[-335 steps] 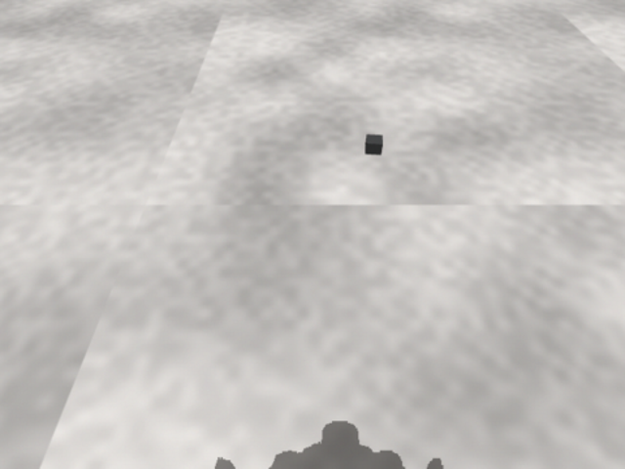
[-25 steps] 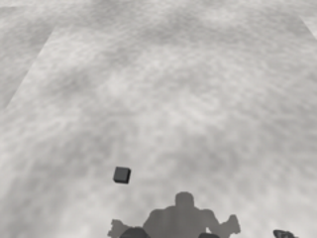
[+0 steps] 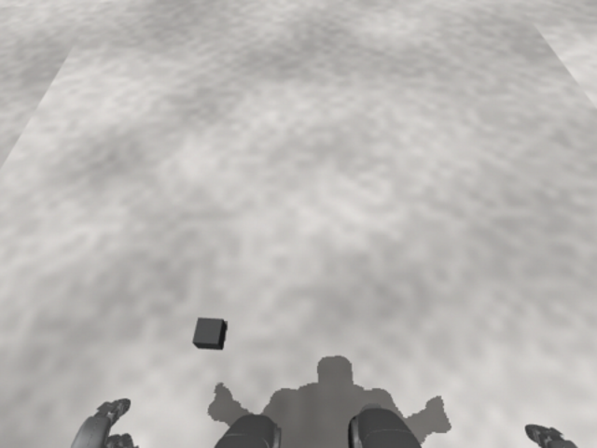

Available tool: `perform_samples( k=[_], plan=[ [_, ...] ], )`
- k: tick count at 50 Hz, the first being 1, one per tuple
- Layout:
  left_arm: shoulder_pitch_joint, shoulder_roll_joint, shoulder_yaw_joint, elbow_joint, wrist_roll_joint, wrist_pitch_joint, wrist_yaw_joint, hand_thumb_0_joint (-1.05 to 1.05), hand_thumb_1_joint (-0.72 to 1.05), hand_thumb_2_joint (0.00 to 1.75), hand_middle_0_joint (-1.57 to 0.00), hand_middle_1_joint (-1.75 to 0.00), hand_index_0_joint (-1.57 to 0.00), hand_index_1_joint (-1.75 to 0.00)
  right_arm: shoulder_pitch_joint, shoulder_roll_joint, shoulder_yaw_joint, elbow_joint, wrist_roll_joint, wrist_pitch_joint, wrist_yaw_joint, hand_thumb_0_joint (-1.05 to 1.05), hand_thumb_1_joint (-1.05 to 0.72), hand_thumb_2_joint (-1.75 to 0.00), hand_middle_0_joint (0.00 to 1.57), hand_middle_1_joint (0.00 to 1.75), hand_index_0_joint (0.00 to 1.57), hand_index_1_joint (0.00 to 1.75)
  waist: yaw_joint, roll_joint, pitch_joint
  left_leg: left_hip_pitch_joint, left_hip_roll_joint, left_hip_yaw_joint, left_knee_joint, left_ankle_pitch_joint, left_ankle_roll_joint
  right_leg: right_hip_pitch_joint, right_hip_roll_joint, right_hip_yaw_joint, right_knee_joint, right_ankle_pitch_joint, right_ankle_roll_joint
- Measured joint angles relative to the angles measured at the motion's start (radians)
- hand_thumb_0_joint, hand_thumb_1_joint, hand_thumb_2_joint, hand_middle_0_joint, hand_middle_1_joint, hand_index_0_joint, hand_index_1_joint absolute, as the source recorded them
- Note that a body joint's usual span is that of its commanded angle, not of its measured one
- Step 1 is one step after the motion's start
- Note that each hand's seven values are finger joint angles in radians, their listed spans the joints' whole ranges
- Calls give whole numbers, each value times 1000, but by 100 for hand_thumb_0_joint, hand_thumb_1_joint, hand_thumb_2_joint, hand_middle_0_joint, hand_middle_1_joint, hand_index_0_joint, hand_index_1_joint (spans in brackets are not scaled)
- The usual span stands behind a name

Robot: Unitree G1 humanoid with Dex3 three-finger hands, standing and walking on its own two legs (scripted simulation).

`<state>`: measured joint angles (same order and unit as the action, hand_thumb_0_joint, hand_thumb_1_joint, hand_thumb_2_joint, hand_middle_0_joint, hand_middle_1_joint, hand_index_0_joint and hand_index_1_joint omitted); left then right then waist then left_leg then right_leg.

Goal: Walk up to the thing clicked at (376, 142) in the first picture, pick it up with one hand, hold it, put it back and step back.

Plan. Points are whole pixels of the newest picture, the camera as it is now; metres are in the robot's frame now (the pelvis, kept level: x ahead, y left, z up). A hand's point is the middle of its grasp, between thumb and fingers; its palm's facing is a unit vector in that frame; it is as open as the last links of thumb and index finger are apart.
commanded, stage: walk up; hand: left
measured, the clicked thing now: (210, 333) +0.48 +0.33 -0.72
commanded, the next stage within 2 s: none
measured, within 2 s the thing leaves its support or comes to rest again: neither
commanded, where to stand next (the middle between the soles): +0.10 +0.04 m, yaw -3 degrees
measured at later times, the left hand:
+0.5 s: hand out of the picture +0.07 +0.29 -0.13, palm faces -0.15 -0.90 -0.40, open 7.4 cm
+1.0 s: hand (131, 442) +0.14 +0.27 -0.14, palm faces -0.06 -0.91 -0.41, open 7.4 cm
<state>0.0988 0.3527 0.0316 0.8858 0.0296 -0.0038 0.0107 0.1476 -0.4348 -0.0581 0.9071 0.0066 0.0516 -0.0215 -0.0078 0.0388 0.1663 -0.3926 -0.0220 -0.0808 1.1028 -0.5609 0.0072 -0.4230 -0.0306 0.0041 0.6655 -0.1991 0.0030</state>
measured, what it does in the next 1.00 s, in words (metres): steps on the spot: left foot, then right foot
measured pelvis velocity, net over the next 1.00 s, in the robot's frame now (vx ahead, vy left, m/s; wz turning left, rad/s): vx -0.01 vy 0.01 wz -0.08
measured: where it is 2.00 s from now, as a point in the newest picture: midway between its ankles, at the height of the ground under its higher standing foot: outside the picture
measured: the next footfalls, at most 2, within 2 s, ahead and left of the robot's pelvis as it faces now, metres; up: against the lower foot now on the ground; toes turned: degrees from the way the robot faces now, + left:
left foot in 0.12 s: +0.01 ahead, +0.14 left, +0.00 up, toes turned +1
right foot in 0.52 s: +0.03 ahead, -0.12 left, +0.00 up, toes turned -6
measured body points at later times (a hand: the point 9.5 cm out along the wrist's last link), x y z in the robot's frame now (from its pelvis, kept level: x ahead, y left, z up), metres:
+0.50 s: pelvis -0.01 +0.01 +0.01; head +0.02 +0.02 +0.46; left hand +0.08 +0.34 -0.11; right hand +0.00 -0.32 -0.10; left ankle -0.03 +0.14 -0.71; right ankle -0.02 -0.11 -0.71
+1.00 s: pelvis -0.01 +0.01 +0.00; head +0.05 +0.00 +0.44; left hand +0.14 +0.31 -0.12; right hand +0.08 -0.31 -0.12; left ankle +0.11 +0.13 -0.71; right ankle -0.05 -0.12 -0.66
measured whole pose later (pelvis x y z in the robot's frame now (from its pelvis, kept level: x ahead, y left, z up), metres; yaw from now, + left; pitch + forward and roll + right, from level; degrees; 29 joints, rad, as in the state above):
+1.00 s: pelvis -0.01 +0.01 +0.00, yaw -5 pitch -3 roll +0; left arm 0.08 0.40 0.05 0.86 -0.03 0.05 0.04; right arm 0.11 -0.37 -0.03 0.84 -0.01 0.02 -0.01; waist 0.00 -0.01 0.21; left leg -0.44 0.01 -0.01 0.69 -0.20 0.01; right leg -0.41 0.05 0.09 1.14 -0.60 -0.03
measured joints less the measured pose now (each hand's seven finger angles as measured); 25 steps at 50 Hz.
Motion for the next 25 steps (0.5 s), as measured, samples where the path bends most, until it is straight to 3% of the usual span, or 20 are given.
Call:
perform_samples(
  k=[4,7,8,10,13,18,22,25],
  plan=[
    [-22,16,2,-19,4,-3,13,0,89,90,-21,-30,-21,-30,4,10,1,-2,-24,11,28,1,-90,-90,21,30,20,30,-3,-5,-17,32,23,47,-172,15,-3,-33,-18,-7,21,3,13],
    [-34,46,11,-20,-6,8,20,0,89,90,-21,-30,-21,-30,15,24,-6,2,-39,6,46,0,-90,-90,21,30,20,30,-2,-40,-19,73,8,79,-313,117,8,-73,-45,13,67,-5,29],
    [-31,54,17,-14,-12,14,25,0,89,90,-21,-30,-21,-30,19,31,-6,3,-46,5,50,0,-90,-90,21,30,20,30,3,-54,-17,72,2,94,-310,124,11,-87,-39,40,95,-66,14],
    [-15,59,27,10,-17,25,36,0,90,90,-21,-30,-21,-30,29,39,-3,3,-50,5,58,0,-90,-90,21,30,20,30,-11,-41,-19,69,15,92,-309,128,19,-112,24,88,223,-245,-13],
    [16,80,37,35,-24,30,35,0,90,90,-21,-30,-21,-30,46,63,6,7,-48,-9,45,1,-90,-90,21,30,20,30,-21,-48,-21,85,24,94,-366,163,21,-118,87,124,397,-281,-31],
    [108,86,38,62,-2,18,-6,1,90,90,-21,-30,-20,-30,91,66,8,0,-47,-56,44,1,-90,-90,21,30,20,30,-8,-51,-52,124,44,125,-434,182,29,22,66,60,243,-298,-16],
    [152,83,34,77,12,12,-33,1,90,90,-21,-30,-20,-30,137,45,2,-26,-45,-87,53,1,-90,-90,21,30,20,30,-13,-51,-71,161,64,151,-460,176,21,102,45,24,133,-336,-28],
    [158,75,31,69,10,-9,-44,1,90,90,-21,-30,-21,-30,167,19,-3,-39,-40,-89,57,1,-90,-90,21,30,20,30,-23,-42,-75,186,81,157,-474,172,2,141,31,-6,29,-292,-42]
  ],
)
